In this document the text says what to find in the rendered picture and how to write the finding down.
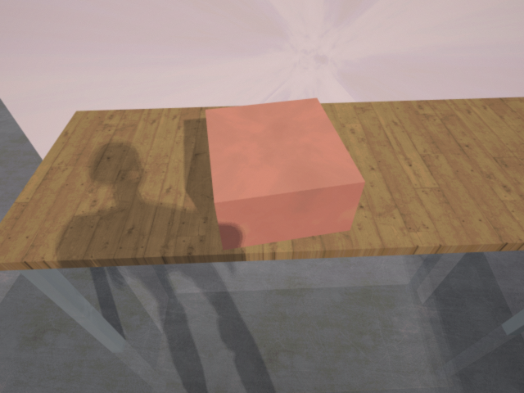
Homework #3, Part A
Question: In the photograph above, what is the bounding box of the carton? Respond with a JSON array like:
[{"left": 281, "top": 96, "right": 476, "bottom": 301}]
[{"left": 206, "top": 98, "right": 365, "bottom": 250}]

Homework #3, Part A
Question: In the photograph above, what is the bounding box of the table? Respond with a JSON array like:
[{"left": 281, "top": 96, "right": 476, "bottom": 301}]
[{"left": 0, "top": 97, "right": 524, "bottom": 353}]

